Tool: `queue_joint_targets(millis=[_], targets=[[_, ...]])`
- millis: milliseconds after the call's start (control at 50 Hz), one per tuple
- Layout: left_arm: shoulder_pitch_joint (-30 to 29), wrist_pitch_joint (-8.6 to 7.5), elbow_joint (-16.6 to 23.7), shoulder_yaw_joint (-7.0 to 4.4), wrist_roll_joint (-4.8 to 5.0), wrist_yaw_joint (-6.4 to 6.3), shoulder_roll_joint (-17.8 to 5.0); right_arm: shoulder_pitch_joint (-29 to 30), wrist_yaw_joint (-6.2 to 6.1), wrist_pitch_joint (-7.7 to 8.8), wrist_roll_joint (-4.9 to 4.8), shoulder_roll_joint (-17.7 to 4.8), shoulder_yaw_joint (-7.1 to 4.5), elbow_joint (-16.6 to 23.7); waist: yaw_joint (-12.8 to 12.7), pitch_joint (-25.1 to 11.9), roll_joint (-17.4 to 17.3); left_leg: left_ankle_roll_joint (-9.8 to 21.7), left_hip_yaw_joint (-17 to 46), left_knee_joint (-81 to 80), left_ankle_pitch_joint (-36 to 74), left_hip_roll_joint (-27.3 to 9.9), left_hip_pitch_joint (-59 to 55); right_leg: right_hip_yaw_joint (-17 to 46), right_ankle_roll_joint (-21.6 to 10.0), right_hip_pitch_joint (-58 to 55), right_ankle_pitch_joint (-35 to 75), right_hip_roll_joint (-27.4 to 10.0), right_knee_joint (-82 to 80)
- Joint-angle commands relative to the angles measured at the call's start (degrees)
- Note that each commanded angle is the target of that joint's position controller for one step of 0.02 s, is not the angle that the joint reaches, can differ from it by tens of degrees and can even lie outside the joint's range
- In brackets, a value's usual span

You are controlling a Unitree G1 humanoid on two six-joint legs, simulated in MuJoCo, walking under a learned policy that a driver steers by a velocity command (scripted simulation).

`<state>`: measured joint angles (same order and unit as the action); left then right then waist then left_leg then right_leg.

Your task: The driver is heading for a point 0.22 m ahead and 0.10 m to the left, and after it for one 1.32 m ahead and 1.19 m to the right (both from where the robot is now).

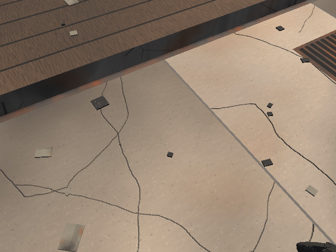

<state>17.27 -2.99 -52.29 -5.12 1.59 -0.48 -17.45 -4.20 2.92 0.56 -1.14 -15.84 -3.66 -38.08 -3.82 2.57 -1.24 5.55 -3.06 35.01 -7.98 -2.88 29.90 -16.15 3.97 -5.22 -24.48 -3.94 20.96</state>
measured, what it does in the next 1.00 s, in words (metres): walks ahead, turning right: right foot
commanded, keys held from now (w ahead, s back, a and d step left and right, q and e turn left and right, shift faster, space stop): w+e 1.00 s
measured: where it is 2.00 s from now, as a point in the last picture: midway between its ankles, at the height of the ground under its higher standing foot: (268, 137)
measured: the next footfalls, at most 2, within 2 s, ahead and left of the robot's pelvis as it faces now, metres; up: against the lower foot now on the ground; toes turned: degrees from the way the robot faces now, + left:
right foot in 0.58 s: +0.48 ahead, -0.11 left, +0.00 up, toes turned -12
left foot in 1.02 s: +0.81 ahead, +0.00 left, +0.00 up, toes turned -30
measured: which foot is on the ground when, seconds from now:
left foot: down 0.00-0.56, up 0.58-1.00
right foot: down 0.00-0.00, up 0.02-0.56, down 0.58-1.00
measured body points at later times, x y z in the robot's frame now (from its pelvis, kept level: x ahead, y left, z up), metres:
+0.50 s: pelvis +0.28 +0.01 +0.01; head +0.30 +0.01 +0.46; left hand +0.47 +0.24 -0.11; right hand +0.29 -0.27 -0.12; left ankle +0.13 +0.10 -0.72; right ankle +0.44 -0.13 -0.69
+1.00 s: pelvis +0.58 -0.04 +0.01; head +0.61 -0.06 +0.46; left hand +0.74 +0.21 -0.10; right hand +0.70 -0.35 -0.06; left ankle +0.78 +0.02 -0.71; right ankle +0.44 -0.10 -0.72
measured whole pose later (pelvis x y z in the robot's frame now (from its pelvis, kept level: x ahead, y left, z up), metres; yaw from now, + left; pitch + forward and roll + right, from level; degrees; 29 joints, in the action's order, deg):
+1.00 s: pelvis +0.58 -0.04 +0.01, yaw -25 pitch +2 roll -1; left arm 19.8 -1.8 -43.8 -4.7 1.4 -0.8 -16.7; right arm -1.5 0.9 6.4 -0.4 -15.8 -2.4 -39.5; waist -4.9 1.0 -1.7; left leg -2.3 5.0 27.4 -0.6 -0.7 29.8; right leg 11.7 -3.5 5.4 -22.3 6.4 26.2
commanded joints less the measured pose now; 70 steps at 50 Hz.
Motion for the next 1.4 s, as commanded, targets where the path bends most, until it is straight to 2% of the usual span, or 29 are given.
queue_joint_targets(millis=[20, 40, 60, 80, 120, 220, 400, 460, 500, 540, 560, 580, 600, 620, 640, 660, 700, 760, 860, 960, 1020, 1040, 1060, 1080, 1100, 1120, 1180, 1280, 1400], targets=[[-1.48, -0.23, 4.3, -0.56, -1.68, -0.28, -6.95, -22.99, -1.92, -0.48, -0.39, -15.02, -6.34, -2.42, 13.24, -13.4, -5.36, 7.11, 10.75, -4.08, 0.07, -2.79, -37.9, 1.73, -4.99, 22.07, 34.03, -7.34, 36.75], [3.48, -1.88, 6.45, 1.84, -2.73, 0.6, -0.14, -19.49, -1.91, 0.47, -0.38, -18.75, -5.84, -1.2, 6.0, -19.55, -16.27, 16.83, 43.21, -13.64, -13.24, -15.96, -50.26, 10.36, -2.52, 42.8, -10.1, 3.79, 53.12], [-1.97, -3.38, 5.28, 0.67, 0.26, 1.27, -6.01, -20.32, -1.32, 1.45, -0.02, -12.57, -4.08, -0.64, 10.5, -20.9, -6.64, 15.35, 45.48, -19.25, -15.5, -18.2, -49.2, 19.37, -3.62, 47.17, -8.72, 1.99, 57.62], [-6.0, -3.97, 6.58, 0.14, 2.03, 1.48, -7.6, -18.14, -1.05, 2.29, 0.64, -10.64, -3.36, -1.24, 10.26, -13.04, -4.97, 12.64, 36.46, -18.99, -9.77, -16.94, -43.24, 18.54, -5.01, 50.65, -3.89, -0.42, 56.89], [-6.64, -3.78, 5.23, 0.09, 0.19, 0.77, -6.67, -10.75, -1.2, 3.01, 1.14, -7.26, -2.25, -0.98, 6.17, -6.58, -1.66, 8.9, 22.72, -19.48, 2.41, -12.4, -28.81, 19.09, -5.61, 44.98, 4.73, -5.21, 49.24], [-4.32, -0.16, 2.97, 0.25, 0.14, 0.64, -3.77, -9.34, -1.97, 5.26, 2.18, -6.47, -2.05, -2.92, 3.35, -2.95, -1.25, 7.04, 9.38, -26.31, 12.99, -9.73, -21.83, 21.12, -3.97, 42.32, 15.52, -5.71, 41.48], [-15.45, -1.01, 7.09, 1.49, -0.38, 2.56, -0.64, -13.47, -3.86, 5.01, 1.74, -6.93, -2.01, -7.56, 7.71, 2.8, -0.81, 2.21, -3.94, -29.1, 16.87, -9.43, -30.04, 17.72, -4.91, 45.67, 33.32, -1.2, 16.48], [-18.45, -1.18, 9.61, 1.83, -0.44, 3.88, -0.39, -15.1, -4.22, 3.45, 1.21, -7.58, -2.35, -8.95, 8.28, 3.35, -0.84, 2.31, -5.63, -24.83, 26.07, -11.76, -37.75, 14.99, -6.49, 48.41, 27.25, 0.02, 13.42], [-17.42, -1.06, 10.73, 1.35, -0.36, 4.6, -1.48, -14.07, -4.81, 2.38, 1.03, -8.98, -2.67, -8.71, 6.48, 1.13, -2.78, 1.55, -7.21, -18.73, 43.49, -12.34, -40.1, 11.54, -8.32, 44.42, 21.24, 2.78, 13.06], [-10.98, -0.56, 10.32, -0.06, -0.19, 4.68, -4.28, -12.9, -5.55, 1.37, 0.95, -10.59, -2.97, -8.19, 2.23, -3.8, -5.29, 0.37, -8.04, -7.38, 59.89, -12.26, -40.18, 8.82, -10.87, 34.81, 15.28, 6.58, 14.4], [-3.06, -0.45, 8.85, -1.55, -0.1, 4.18, -7.18, -11.52, -5.75, 1.09, 0.79, -11.08, -2.97, -7.86, -2.29, -7.96, -4.54, -0.91, -8.7, 3.43, 59.07, -10.83, -35.95, 9.26, -12.92, 23.29, 16.88, 8.36, 11.6], [6.15, 0.03, 7.4, -3.22, -0.34, 3.07, -11.18, -10.72, -5.87, 1.64, 0.99, -10.85, -2.61, -6.99, -6.85, -13.17, 0.06, -3.17, -8.65, 19.76, 43.22, -8.15, -23.63, 18.79, -16.19, 6.19, 17.79, 3.73, 8.2], [7.08, 0.0, 7.16, -4.11, 0.29, 2.43, -15.87, -17.61, -4.18, 3.46, 2.98, -1.05, 0.3, -4.93, -0.01, -18.18, 15.22, -7.32, -4.23, 41.02, -18.58, 4.46, 4.41, 49.09, -27.64, -15.97, 12.44, -11.5, 6.98], [8.23, -0.54, 8.05, -2.89, -0.24, 2.34, -12.13, -12.6, -3.08, 6.2, 0.65, -4.02, 0.26, -4.04, -3.38, -24.22, 9.55, -6.3, 8.69, 48.61, -25.7, 6.97, 13.22, 64.23, -30.25, -21.0, 5.27, -14.72, -2.04], [5.95, -0.97, 8.36, -2.17, -0.65, 2.13, -9.13, -6.32, -2.39, 7.81, -1.61, -7.26, -0.53, -2.17, -4.52, -16.08, 6.38, -4.47, 10.34, 46.22, -20.33, 3.0, 17.65, 55.53, -26.59, -15.77, 7.72, -13.08, -4.05], [1.73, -1.29, 9.25, -1.59, -0.46, 2.15, -7.19, -4.83, -2.54, 8.5, -1.26, -7.12, -0.38, -1.66, -1.78, -10.57, 1.42, -3.76, 9.8, 40.38, -15.69, 0.36, 15.84, 48.74, -24.33, -6.7, 12.44, -10.74, -4.37], [-3.98, -1.47, 11.16, -0.56, -1.0, 1.85, -4.38, -5.69, -3.08, 7.88, 1.26, -7.81, -1.21, -2.2, 2.84, -5.5, 0.62, -5.1, 9.23, 32.63, -12.38, -2.24, 8.02, 40.79, -23.01, 7.47, 23.84, -7.03, -6.45], [-5.02, -1.36, 12.27, -0.86, -0.87, 1.0, -6.12, -7.15, -3.3, 5.93, 1.94, -6.0, -1.0, -1.86, 5.02, -3.41, 2.04, -8.09, 6.94, 23.66, -10.06, -2.82, 4.14, 35.14, -22.47, 16.82, 30.94, -4.67, -8.56], [-0.72, -0.24, 11.84, -1.72, -0.26, -0.32, -8.54, 3.32, -3.0, 5.65, 1.68, -3.01, 0.39, 1.35, 0.57, -2.67, 5.09, -10.25, 4.45, 0.87, 10.93, 1.71, -2.94, 29.03, -17.25, 23.39, 26.13, 1.03, -7.01], [2.48, 0.71, 11.19, -1.56, 0.02, -0.61, -7.5, 5.76, -2.06, 6.64, 0.55, -6.38, -0.81, 2.81, 0.3, -3.57, 7.17, -8.27, 7.69, -6.88, 8.52, 2.89, -4.84, 37.69, -15.11, 15.42, 18.36, -2.49, 0.01], [0.59, 0.71, 12.45, -0.7, -0.65, -0.5, -4.89, -5.17, -2.36, 7.65, 1.23, -9.46, -2.52, 0.42, 6.66, -8.4, 7.66, -3.67, 8.11, -9.51, 4.82, 0.59, -20.45, 37.46, -11.74, 16.94, 21.62, 0.38, 12.28], [1.53, 0.5, 13.55, 0.63, -1.63, -0.31, -1.35, -13.86, -2.85, 7.68, 2.06, -12.72, -3.32, -0.27, 9.75, -16.55, 0.57, -0.14, 18.24, -8.92, 0.37, -9.56, -34.94, 32.06, -9.49, 23.81, 12.31, 4.39, 28.58], [9.21, -0.16, 15.58, 1.39, 0.35, -0.24, 0.78, -17.66, -2.43, 6.82, 2.65, -16.82, -4.24, -2.39, 5.66, -21.24, -19.7, 9.22, 46.82, -15.76, -14.12, -21.29, -49.14, 25.48, -6.33, 43.89, -10.88, 10.79, 46.03], [8.94, -0.12, 13.75, 0.48, 0.98, -0.39, -5.45, -15.95, -2.23, 6.59, 1.27, -11.32, -3.16, -1.27, 7.0, -17.36, -13.32, 8.48, 49.93, -17.74, -26.05, -21.43, -46.96, 27.19, -5.52, 50.26, -8.12, 5.61, 53.49], [2.83, 0.21, 14.43, -0.33, 0.53, -0.29, -8.25, -13.49, -2.55, 6.18, 1.09, -7.76, -2.19, -0.69, 8.65, -10.59, -7.38, 5.95, 39.47, -18.07, -23.92, -18.77, -40.67, 25.91, -5.14, 51.72, -2.54, 3.72, 55.02], [-0.44, 0.46, 15.06, -0.4, -0.14, -0.35, -7.75, -10.98, -2.6, 5.79, 1.64, -7.01, -1.73, -0.55, 7.94, -6.83, -3.22, 4.49, 31.54, -18.67, -15.31, -16.16, -33.88, 24.26, -4.87, 49.73, 1.44, 1.89, 53.93], [-1.66, 0.96, 16.26, -0.52, 0.15, 0.42, -4.99, -8.46, -2.8, 5.81, 1.97, -4.84, -1.02, -1.8, 5.25, -2.89, -5.38, 3.7, 18.55, -22.43, -2.1, -11.6, -24.42, 23.22, -4.79, 45.0, 6.3, -1.6, 47.9], [-5.52, 1.85, 18.66, 0.33, -0.32, 0.87, -2.18, -9.45, -2.92, 6.13, 1.5, -7.88, -2.18, -4.04, 5.28, -1.66, -3.01, 5.8, 8.91, -26.03, 7.88, -12.7, -25.05, 21.8, -3.15, 48.19, 13.41, -3.0, 37.98], [-14.76, 1.0, 20.95, 1.19, -0.25, 2.88, -0.79, -11.76, -3.37, 4.85, 0.81, -10.23, -2.65, -6.29, 8.51, 0.81, -2.11, 3.04, -1.99, -25.84, 12.01, -11.41, -28.0, 16.45, -4.5, 43.94, 25.6, -1.42, 20.54]])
